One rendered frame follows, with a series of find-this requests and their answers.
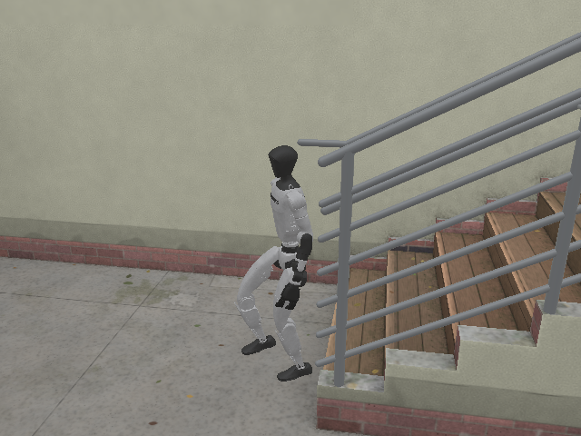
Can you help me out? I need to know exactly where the robot left upper arm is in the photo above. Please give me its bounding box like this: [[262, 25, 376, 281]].
[[286, 190, 313, 244]]

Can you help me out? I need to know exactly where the robot left forearm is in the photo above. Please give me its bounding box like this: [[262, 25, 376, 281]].
[[289, 233, 312, 285]]

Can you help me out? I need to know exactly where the robot right thigh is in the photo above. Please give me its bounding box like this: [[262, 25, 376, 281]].
[[237, 246, 281, 311]]

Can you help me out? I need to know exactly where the robot left shin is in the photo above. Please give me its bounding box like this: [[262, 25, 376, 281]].
[[275, 323, 305, 370]]

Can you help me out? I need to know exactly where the robot left hand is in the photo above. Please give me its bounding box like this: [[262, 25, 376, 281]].
[[275, 283, 300, 310]]

